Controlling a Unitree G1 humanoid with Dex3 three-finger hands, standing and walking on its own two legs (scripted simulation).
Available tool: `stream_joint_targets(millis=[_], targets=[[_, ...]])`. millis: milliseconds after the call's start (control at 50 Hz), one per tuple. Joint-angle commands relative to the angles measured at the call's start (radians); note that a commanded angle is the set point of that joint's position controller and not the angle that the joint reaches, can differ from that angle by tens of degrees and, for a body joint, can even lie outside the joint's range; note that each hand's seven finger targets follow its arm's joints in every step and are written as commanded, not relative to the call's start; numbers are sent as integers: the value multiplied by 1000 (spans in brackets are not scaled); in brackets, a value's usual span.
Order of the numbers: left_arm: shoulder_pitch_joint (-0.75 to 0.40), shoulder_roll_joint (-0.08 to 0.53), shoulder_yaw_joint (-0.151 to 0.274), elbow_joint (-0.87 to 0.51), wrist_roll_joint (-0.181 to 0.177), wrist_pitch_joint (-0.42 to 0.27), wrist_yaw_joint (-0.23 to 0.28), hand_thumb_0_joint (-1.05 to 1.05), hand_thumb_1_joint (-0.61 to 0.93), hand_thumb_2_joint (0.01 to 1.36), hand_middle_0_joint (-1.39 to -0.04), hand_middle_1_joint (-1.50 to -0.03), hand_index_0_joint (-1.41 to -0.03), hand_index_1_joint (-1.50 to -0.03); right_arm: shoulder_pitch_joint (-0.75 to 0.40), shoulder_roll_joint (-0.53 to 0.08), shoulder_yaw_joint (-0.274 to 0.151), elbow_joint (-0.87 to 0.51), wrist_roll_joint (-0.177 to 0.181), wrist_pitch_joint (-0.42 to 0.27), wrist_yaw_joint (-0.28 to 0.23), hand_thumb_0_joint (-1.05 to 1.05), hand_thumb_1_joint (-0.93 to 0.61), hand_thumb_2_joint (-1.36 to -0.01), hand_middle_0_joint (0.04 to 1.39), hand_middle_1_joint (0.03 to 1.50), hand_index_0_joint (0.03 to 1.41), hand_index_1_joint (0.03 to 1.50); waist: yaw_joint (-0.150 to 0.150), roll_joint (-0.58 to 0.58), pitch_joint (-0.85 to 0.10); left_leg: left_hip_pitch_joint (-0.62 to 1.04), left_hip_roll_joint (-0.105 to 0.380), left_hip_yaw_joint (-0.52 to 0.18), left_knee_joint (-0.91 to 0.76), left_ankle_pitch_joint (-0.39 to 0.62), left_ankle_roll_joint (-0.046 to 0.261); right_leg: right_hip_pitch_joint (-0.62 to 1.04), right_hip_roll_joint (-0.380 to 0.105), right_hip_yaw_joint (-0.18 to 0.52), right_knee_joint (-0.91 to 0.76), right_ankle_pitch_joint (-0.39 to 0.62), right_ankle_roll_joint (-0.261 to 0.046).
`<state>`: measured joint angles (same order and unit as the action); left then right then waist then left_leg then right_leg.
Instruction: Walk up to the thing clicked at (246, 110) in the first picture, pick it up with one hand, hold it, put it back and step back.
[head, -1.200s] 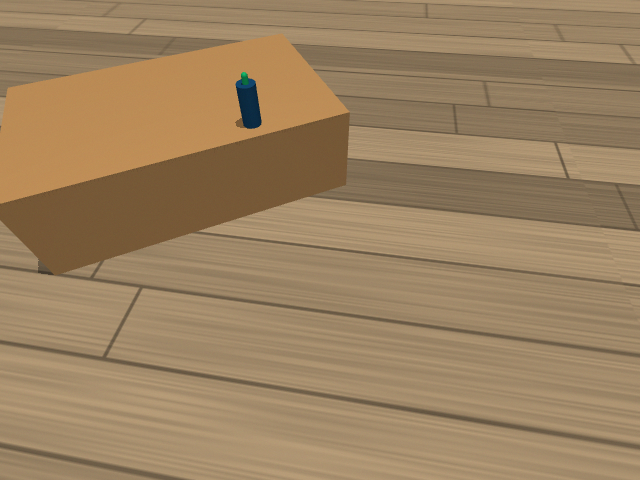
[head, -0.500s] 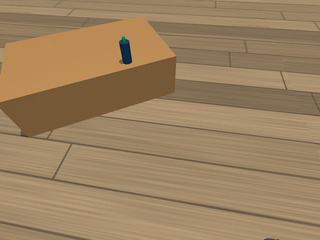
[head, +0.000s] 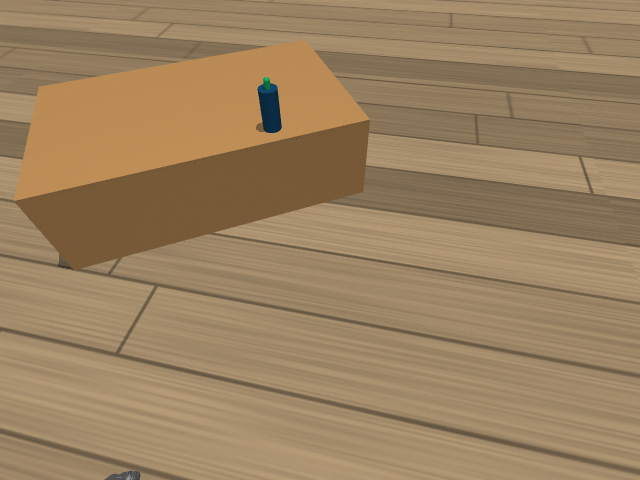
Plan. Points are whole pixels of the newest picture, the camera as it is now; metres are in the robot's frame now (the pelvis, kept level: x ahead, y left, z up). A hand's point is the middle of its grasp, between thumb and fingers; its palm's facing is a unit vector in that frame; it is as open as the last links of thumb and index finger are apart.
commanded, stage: walk up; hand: right
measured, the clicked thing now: (269, 104) +1.35 +0.20 -0.29
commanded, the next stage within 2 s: none
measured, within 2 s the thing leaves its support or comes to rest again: neither
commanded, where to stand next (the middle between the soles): +0.91 +0.26 m, yaw +20 degrees
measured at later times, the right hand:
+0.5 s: hand (426, 409) +0.23 -0.14 -0.14, palm faces -0.15 +0.92 -0.37, open 7.4 cm
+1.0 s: hand (382, 236) +0.58 -0.11 -0.14, palm faces -0.33 +0.88 -0.34, open 7.4 cm
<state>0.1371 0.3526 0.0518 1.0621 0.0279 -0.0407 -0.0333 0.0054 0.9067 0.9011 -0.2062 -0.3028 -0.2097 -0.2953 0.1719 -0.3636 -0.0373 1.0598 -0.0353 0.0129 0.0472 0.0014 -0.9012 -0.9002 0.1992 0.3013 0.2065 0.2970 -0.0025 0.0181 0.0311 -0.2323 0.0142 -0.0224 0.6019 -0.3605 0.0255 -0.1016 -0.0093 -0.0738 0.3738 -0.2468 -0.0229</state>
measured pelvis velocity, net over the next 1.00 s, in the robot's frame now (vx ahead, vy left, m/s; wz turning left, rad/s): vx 0.40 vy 0.12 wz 0.29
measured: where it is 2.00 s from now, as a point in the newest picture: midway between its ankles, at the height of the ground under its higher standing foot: (273, 307)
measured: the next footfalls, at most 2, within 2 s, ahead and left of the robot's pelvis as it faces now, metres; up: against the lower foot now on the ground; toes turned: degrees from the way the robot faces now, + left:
left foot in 0.28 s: +0.19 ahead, +0.24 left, +0.00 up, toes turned +14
right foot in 0.76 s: +0.47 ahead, +0.02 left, +0.00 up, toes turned +10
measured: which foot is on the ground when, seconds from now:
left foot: up 0.00-0.26, down 0.28-0.80, up 0.82-1.00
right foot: down 0.00-0.28, up 0.30-0.74, down 0.76-1.00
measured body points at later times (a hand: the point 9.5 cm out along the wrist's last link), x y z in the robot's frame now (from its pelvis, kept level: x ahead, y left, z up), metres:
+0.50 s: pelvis +0.15 +0.12 -0.01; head +0.16 +0.15 +0.44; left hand +0.19 +0.46 -0.13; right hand +0.23 -0.18 -0.11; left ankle +0.15 +0.23 -0.74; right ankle +0.20 -0.02 -0.68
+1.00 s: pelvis +0.40 +0.12 +0.00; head +0.42 +0.10 +0.45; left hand +0.34 +0.43 -0.10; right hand +0.59 -0.16 -0.12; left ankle +0.38 +0.28 -0.67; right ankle +0.43 +0.02 -0.74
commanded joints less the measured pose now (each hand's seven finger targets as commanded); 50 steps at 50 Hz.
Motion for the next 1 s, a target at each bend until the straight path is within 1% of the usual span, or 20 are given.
stream_joint_targets(millis=[0,140,200,240,260,280,300,320,380,420,580,660,700,720,740,760,780,800,880,980], targets=[[10,343,104,-130,9,-42,26,0,900,900,-200,-300,-200,-300,-151,-251,-85,-180,-21,-24,26,0,-900,-900,200,300,200,300,75,-85,102,-476,124,-67,344,-45,-12,63,-458,437,-285,-480,-229],[-38,363,107,-209,18,-62,0,0,900,900,-200,-300,-200,-300,-38,-218,-105,-202,1,-28,73,0,-900,-900,200,300,200,300,17,-189,85,-207,146,17,98,101,-39,-72,-283,45,-203,-228,-142],[-50,369,103,-212,17,-51,-5,0,900,900,-200,-300,-200,-300,52,-230,-119,-179,9,-35,70,0,-900,-900,200,300,200,300,-29,-155,50,26,93,132,60,223,-33,-219,-251,-33,-98,-324,-119],[-8,325,84,-212,20,-41,-4,0,900,900,-200,-300,-200,-300,184,-272,-140,-132,9,-42,52,0,-900,-900,200,300,200,300,-87,7,-22,206,16,171,41,127,-9,-274,-197,-86,193,-173,-104],[38,271,66,-214,23,-35,-8,0,900,900,-200,-300,-200,-300,312,-326,-160,-101,7,-47,34,0,-900,-900,200,300,200,300,-151,165,-76,365,14,84,18,-12,35,-384,-159,-97,514,-67,-78],[78,188,41,-229,6,-31,-16,0,900,900,-200,-300,-200,-300,388,-401,-173,-109,0,-57,14,0,-900,-900,200,300,200,300,-170,403,-43,400,180,-263,-219,-285,113,-572,-44,-109,833,-339,-36],[46,234,43,-264,-15,-35,-11,0,900,900,-200,-300,-200,-300,319,-470,-168,-156,20,-69,15,0,-900,-900,200,300,200,300,-137,369,-60,338,358,-746,-448,-353,220,-650,13,11,910,-359,-30],[1,303,47,-263,-3,-36,-5,0,900,900,-200,-300,-200,-300,246,-479,-173,-180,42,-69,12,0,-900,-900,200,300,200,300,-106,249,-12,242,425,-827,-492,-368,260,-628,-56,100,927,-304,-36],[95,324,55,-188,-35,-30,-11,0,900,900,-200,-300,-200,-300,113,-352,-120,-229,34,-91,-9,0,-900,-900,200,300,200,300,-7,99,17,119,262,-376,-346,-67,178,-516,-141,132,797,-107,-29],[129,307,61,-174,-33,-15,-21,0,900,900,-200,-300,-200,-300,148,-311,-104,-225,43,-105,-11,0,-900,-900,200,300,200,300,12,101,15,29,213,-257,-360,55,145,-410,-142,103,703,-47,-16],[-29,266,72,-264,-11,-14,-57,0,900,900,-200,-300,-200,-300,188,-317,-105,-267,31,-131,-15,0,-900,-900,200,300,200,300,-22,81,132,-11,221,-197,-420,-37,196,-434,-136,81,355,99,13],[-35,233,71,-270,-16,-32,-54,0,900,900,-200,-300,-200,-300,199,-303,-101,-281,28,-128,-20,0,-900,-900,200,300,200,300,-16,71,55,59,206,-135,-293,291,170,-319,-81,34,234,115,-5],[31,224,77,-254,-16,-40,-46,0,900,900,-200,-300,-200,-300,202,-293,-98,-291,24,-120,-28,0,-900,-900,200,300,200,300,14,64,-2,78,180,-87,-143,495,138,-183,-39,-7,165,83,-18],[137,241,91,-227,-16,-46,-38,0,900,900,-200,-300,-200,-300,197,-281,-94,-302,27,-116,-30,0,-900,-900,200,300,200,300,71,3,-72,60,142,-51,41,585,111,-22,-10,-23,109,85,-37],[264,289,111,-199,-8,-56,-25,0,900,900,-200,-300,-200,-300,218,-235,-76,-311,30,-115,-29,0,-900,-900,200,300,200,300,123,-100,-155,-44,78,-8,288,503,83,170,-49,19,97,55,-57],[345,369,132,-196,1,-65,-15,0,900,900,-200,-300,-200,-300,266,-165,-53,-335,40,-117,-29,0,-900,-900,200,300,200,300,130,-301,-204,-281,-24,25,534,128,39,336,-288,366,40,-54,-114],[337,402,127,-202,-14,-65,-13,0,900,900,-200,-300,-200,-300,242,-221,-63,-331,42,-114,-36,0,-900,-900,200,300,200,300,126,-276,-154,-449,-80,4,607,-146,26,351,-452,678,-98,-68,-208],[261,410,122,-226,-26,-63,-9,0,900,900,-200,-300,-200,-300,208,-270,-72,-310,29,-110,-48,0,-900,-900,200,300,200,300,101,-233,-105,-456,-16,-51,680,-143,25,244,-497,747,-121,-81,-272],[160,292,81,-250,-32,-69,0,0,900,900,-200,-300,-200,-300,215,-223,-69,-260,44,-97,-19,0,-900,-900,200,300,200,300,18,-150,55,-293,41,-76,526,48,19,-81,-251,208,-89,195,-154],[166,307,85,-294,-14,-79,-2,0,900,900,-200,-300,-200,-300,136,-203,-76,-295,32,-82,12,0,-900,-900,200,300,200,300,28,-178,65,-300,40,-5,254,110,-28,-69,-238,76,-97,241,-195]])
